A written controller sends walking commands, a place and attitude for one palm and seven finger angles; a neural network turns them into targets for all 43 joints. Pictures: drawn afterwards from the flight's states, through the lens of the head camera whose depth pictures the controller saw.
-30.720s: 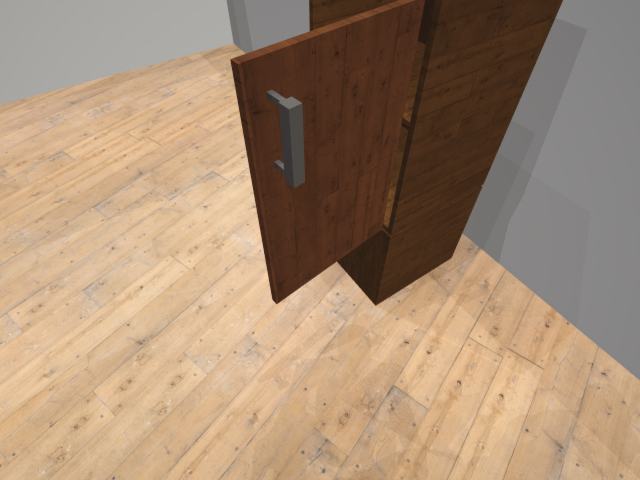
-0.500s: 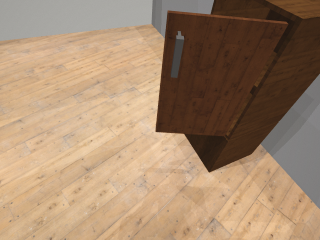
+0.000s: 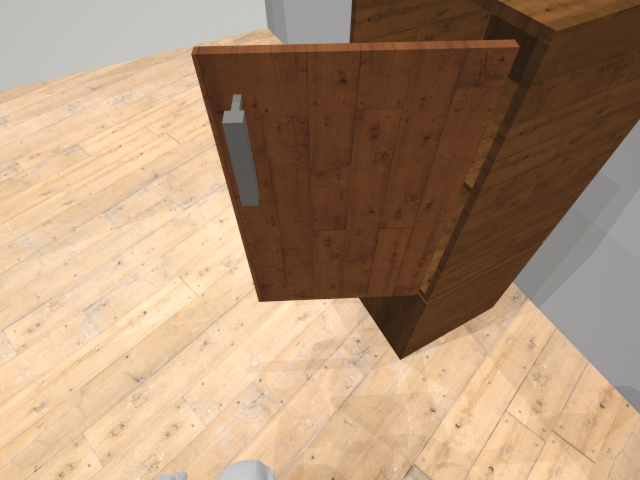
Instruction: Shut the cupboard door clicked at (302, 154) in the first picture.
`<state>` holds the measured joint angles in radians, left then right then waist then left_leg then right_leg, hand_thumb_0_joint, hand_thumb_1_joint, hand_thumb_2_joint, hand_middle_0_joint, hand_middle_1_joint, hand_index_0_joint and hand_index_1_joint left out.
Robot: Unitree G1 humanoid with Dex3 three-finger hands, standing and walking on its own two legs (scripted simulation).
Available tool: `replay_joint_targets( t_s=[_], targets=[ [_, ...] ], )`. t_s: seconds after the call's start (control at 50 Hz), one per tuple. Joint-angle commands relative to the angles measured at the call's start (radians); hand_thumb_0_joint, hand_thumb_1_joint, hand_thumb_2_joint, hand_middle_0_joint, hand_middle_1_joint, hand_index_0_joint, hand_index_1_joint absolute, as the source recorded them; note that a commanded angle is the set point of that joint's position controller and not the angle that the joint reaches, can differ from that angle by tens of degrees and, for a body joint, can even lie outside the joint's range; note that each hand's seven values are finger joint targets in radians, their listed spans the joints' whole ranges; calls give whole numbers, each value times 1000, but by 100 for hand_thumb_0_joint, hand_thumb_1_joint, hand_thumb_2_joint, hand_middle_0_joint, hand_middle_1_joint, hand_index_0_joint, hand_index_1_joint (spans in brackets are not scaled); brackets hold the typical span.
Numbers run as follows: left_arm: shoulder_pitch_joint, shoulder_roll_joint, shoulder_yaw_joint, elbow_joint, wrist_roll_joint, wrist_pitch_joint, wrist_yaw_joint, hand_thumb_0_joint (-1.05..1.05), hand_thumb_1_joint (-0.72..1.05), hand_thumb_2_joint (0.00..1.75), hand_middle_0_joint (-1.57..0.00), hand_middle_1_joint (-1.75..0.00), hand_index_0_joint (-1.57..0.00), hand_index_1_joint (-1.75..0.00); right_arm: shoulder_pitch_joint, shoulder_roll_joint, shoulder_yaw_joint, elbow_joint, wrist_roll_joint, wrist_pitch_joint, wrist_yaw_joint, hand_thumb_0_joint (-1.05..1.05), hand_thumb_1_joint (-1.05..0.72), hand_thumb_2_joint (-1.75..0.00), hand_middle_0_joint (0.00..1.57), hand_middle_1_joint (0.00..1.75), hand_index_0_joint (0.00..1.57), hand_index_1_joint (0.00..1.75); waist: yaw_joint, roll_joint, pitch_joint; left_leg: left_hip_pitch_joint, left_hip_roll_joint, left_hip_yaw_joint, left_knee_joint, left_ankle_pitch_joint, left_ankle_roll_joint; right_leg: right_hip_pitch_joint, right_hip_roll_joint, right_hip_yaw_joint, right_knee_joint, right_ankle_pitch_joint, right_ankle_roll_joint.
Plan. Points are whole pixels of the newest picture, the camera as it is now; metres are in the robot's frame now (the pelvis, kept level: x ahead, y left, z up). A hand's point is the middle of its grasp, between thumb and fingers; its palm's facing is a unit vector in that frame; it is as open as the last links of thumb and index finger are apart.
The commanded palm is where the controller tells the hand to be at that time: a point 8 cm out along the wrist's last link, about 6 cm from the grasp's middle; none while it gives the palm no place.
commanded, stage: come to a stop and stand still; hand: left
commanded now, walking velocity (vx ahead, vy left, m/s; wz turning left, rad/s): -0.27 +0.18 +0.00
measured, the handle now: (244, 152) +0.49 +0.11 +0.13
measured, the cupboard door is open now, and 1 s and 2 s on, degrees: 65 65 65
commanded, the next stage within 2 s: look again from close up in 1.20 s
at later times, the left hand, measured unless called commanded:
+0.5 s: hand out of the picture +0.08 +0.17 -0.16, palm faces +0.07 -0.95 -0.31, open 7.4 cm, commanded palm none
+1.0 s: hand out of the picture +0.06 +0.20 -0.17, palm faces +0.00 -0.97 -0.26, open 7.4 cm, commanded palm none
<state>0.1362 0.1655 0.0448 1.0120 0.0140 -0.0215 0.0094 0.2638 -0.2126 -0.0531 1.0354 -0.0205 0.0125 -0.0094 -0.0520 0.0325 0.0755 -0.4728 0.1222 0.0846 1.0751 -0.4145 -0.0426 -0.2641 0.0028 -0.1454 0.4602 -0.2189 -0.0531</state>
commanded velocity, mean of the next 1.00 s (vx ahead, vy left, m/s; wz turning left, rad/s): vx -0.08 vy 0.05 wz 0.00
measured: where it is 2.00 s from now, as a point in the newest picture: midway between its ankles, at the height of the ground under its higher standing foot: outside the picture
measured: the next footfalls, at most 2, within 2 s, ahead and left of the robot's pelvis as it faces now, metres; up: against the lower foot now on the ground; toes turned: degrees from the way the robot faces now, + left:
left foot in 0.12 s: +0.12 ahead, +0.09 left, +0.00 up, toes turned +6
left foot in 0.74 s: +0.04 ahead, +0.10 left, +0.00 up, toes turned +3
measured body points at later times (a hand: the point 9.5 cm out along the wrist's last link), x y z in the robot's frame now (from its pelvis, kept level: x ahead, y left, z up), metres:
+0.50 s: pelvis +0.05 -0.04 +0.00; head +0.09 -0.06 +0.44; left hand +0.08 +0.22 -0.14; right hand +0.16 -0.28 -0.16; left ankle +0.04 +0.08 -0.70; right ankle +0.02 -0.14 -0.74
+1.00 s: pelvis +0.02 +0.01 -0.01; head +0.03 -0.01 +0.44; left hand +0.06 +0.25 -0.15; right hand +0.05 -0.22 -0.17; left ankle +0.00 +0.10 -0.74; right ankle +0.02 -0.14 -0.74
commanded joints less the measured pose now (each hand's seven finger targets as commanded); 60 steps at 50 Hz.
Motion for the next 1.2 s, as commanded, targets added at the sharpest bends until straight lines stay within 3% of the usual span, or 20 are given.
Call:
replay_joint_targets(
  t_s=[0.0, 0.08, 0.12, 0.2, 0.26, 0.34, 0.36, 0.38, 0.4, 0.42, 0.5, 0.58, 0.66, 0.7, 0.72, 0.76, 0.8, 0.88, 0.96, 1.18],
  targets=[
    [51, 110, 8, -20, 9, -26, 9, 0, 90, 90, -20, -30, -20, -30, 81, 11, 16, -37, -5, -8, -1, 0, -90, -90, 20, 30, 20, 30, 3, -108, -83, 66, -11, -13, -232, 41, 0, 30, -261, 180, -199, 360, -160],
    [80, 113, -6, 13, -9, -24, 24, 0, 90, 90, -20, -30, -20, -30, 58, -7, 32, -15, 8, -19, -8, 0, -90, -90, 20, 30, 20, 30, 11, -56, -138, 275, -28, -51, -610, 455, 11, 99, -207, 150, -43, 571, -63],
    [130, 99, -7, -1, -12, -2, 42, 0, 90, 90, -20, -30, -20, -30, 37, -97, 16, -35, 8, -20, -19, 0, -90, -90, 20, 30, 20, 30, 37, 34, -148, 346, 106, -144, -576, 936, 94, 69, -141, 132, -19, 341, 33],
    [140, 128, 3, -32, -9, 33, 41, 0, 90, 90, -20, -30, -20, -30, -18, -137, -2, -70, 11, 4, -38, 0, -90, -90, 20, 30, 20, 30, 46, 199, -152, 393, 190, -215, -635, 1179, 189, 22, -69, 99, 142, -71, 57],
    [123, 121, 13, -59, -2, 47, 33, 0, 90, 90, -20, -30, -20, -30, -55, -164, -23, -99, 0, 16, -37, 0, -90, -90, 20, 30, 20, 30, 46, 127, -170, 460, 211, -217, -635, 1120, 236, -74, -29, 123, 262, -271, 53],
    [184, 116, 20, -66, 6, 47, 31, 0, 90, 90, -20, -30, -20, -30, -129, -168, -36, -135, 4, 27, -29, 0, -90, -90, 20, 30, 20, 30, 81, 22, -190, 348, 140, -152, -558, 821, 175, 39, -37, 147, 87, -6, 51],
    [195, 141, 22, -69, 14, 40, 32, 0, 90, 90, -20, -30, -20, -30, -138, -144, -35, -147, 9, 29, -25, 0, -90, -90, 20, 30, 20, 30, 83, -92, -186, 276, 60, -114, -500, 611, 119, 85, -89, 233, -10, 266, 27],
    [170, 199, 27, -81, 22, 35, 32, 0, 90, 90, -20, -30, -20, -30, -121, -105, -34, -156, 18, 33, -15, 0, -90, -90, 20, 30, 20, 30, 63, -230, -161, 174, -55, -34, -411, 284, 52, 96, -259, 401, -73, 405, -45],
    [149, 232, 29, -86, 19, 31, 27, 0, 90, 90, -20, -30, -20, -30, -132, -75, -29, -161, 18, 44, -6, 0, -90, -90, 20, 30, 20, 30, 71, -265, -94, 131, -146, -37, -247, -102, 20, 18, -384, 480, -156, 464, -143],
    [144, 224, 28, -81, 20, 29, 29, 0, 90, 90, -20, -30, -20, -30, -175, -62, -27, -160, 11, 56, -8, 0, -90, -90, 20, 30, 20, 30, 83, -224, -59, 88, -135, -108, -127, -182, 27, 0, -378, 472, -148, 548, -172],
    [129, 203, 17, -66, 13, 13, 35, 0, 90, 90, -20, -30, -20, -30, -137, -66, -12, -113, 15, 44, -3, 0, -90, -90, 20, 30, 20, 30, 63, -176, -111, 25, -113, -106, -101, -91, 1, 181, -289, 342, -57, 735, -144],
    [177, 225, 21, -35, 12, 7, 34, 0, 90, 90, -20, -30, -20, -30, -146, -65, 2, -101, 19, 32, 0, 0, -90, -90, 20, 30, 20, 30, 98, -187, -128, 67, -116, -75, -300, -71, -8, 264, -288, 357, -56, 740, -139],
    [131, 222, 18, -16, 6, 9, 33, 0, 90, 90, -20, -30, -20, -30, -55, -57, 10, -57, 21, 16, -6, 0, -90, -90, 20, 30, 20, 30, 61, -217, -138, 232, -114, -50, -602, 106, -5, 216, -250, 319, -26, 629, -93],
    [115, 180, 7, -14, -8, 13, 30, 0, 90, 90, -20, -30, -20, -30, -17, -89, 12, -30, 14, -3, -10, 0, -90, -90, 20, 30, 20, 30, 55, -102, -139, 390, -47, -98, -712, 384, 24, 101, -171, 263, -8, 399, -12],
    [208, 149, -1, 8, 3, -21, 71, 0, 90, 90, -20, -30, -20, -30, -47, -123, 0, -97, 12, -24, -5, 0, -90, -90, 20, 30, 20, 30, 65, 64, -162, 339, -5, -41, -536, 395, 25, 134, -173, 263, 28, 537, 16],
    [159, 186, 4, -60, 13, -23, 64, 0, 90, 90, -20, -30, -20, -30, 37, -68, 16, -118, -2, -23, 0, 0, -90, -90, 20, 30, 20, 30, 35, 109, -162, 253, -40, -61, -572, 184, 45, 116, -182, 290, 77, 382, -24],
    [137, 151, -11, -56, 9, 14, 48, 0, 90, 90, -20, -30, -20, -30, 23, -91, 22, -136, 0, -38, -10, 0, -90, -90, 20, 30, 20, 30, 60, 255, -45, 208, 34, -191, -681, 505, 75, 14, -49, 135, 168, -63, 21],
    [154, 129, -24, -33, 9, 23, 26, 0, 90, 90, -20, -30, -20, -30, -4, -106, 25, -162, 3, -38, -19, 0, -90, -90, 20, 30, 20, 30, 82, 33, 16, 151, 12, -193, -716, 251, 117, 9, -42, 164, 84, -109, 20],
    [128, 143, -25, -35, 10, 21, 18, 0, 90, 90, -20, -30, -20, -30, 15, -107, 17, -137, 1, -39, -13, 0, -90, -90, 20, 30, 20, 30, 65, -35, 56, 123, -14, -201, -785, -2, 106, -20, -54, 192, 44, -100, 17],
    [116, 185, -23, 3, 2, 3, 19, 0, 90, 90, -20, -30, -20, -30, 22, -134, 23, -59, 6, -61, -19, 0, -90, -90, 20, 30, 20, 30, 58, -23, -63, 284, -16, -131, -726, 317, 100, 23, -88, 224, 24, 87, 22]
  ],
)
